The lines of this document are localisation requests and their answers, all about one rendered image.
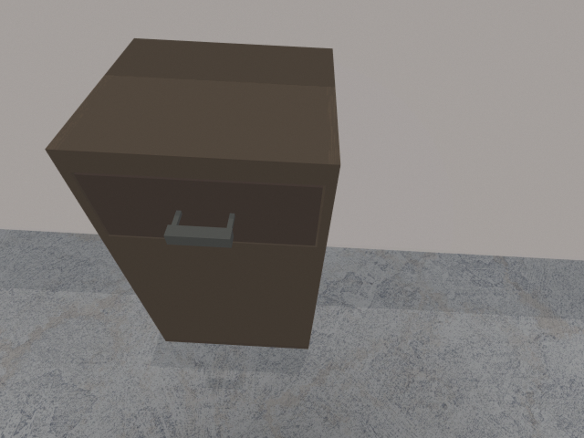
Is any cabinet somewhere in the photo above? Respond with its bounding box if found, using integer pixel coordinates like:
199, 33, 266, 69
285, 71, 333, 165
45, 38, 340, 349

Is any drawer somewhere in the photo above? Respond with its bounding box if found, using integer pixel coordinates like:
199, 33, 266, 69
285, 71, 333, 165
74, 172, 323, 245

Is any handle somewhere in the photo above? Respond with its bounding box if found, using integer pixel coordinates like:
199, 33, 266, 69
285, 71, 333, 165
164, 210, 235, 248

